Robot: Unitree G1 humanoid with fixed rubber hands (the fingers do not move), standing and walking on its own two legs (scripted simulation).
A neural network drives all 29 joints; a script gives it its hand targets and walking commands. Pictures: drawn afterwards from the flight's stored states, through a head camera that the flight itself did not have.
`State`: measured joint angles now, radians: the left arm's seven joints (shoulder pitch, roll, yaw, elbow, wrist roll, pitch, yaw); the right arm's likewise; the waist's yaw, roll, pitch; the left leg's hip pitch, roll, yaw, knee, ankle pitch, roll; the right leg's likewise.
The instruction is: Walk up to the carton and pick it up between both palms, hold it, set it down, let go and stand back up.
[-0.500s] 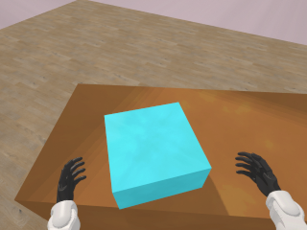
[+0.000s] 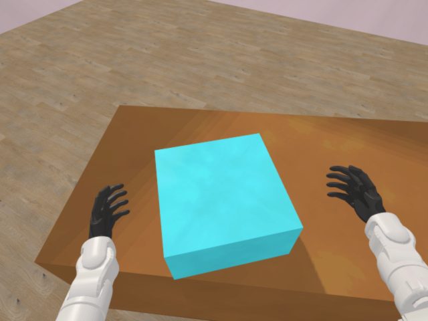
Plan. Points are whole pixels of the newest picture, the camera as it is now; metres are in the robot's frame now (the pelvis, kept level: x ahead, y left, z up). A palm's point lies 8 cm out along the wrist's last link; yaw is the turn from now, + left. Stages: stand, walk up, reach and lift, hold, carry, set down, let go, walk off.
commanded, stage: reach and lift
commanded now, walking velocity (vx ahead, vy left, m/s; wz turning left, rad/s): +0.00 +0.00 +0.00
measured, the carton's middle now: (220, 200) +0.44 +0.06 -0.12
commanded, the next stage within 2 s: none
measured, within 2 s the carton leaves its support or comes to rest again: neither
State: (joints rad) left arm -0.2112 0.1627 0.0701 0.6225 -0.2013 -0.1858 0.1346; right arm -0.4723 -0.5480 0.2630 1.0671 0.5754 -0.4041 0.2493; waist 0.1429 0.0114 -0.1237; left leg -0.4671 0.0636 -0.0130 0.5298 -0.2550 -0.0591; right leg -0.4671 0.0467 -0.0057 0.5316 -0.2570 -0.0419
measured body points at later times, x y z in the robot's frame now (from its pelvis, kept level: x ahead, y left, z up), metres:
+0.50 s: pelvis -0.02 +0.00 -0.01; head +0.05 -0.02 +0.44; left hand +0.34 +0.27 +0.04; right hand +0.47 -0.20 +0.07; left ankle +0.00 +0.15 -0.73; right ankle -0.01 -0.09 -0.73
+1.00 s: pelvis -0.01 +0.00 -0.01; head +0.09 -0.02 +0.43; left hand +0.37 +0.28 +0.03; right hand +0.51 -0.18 +0.06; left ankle +0.00 +0.15 -0.73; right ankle -0.01 -0.09 -0.73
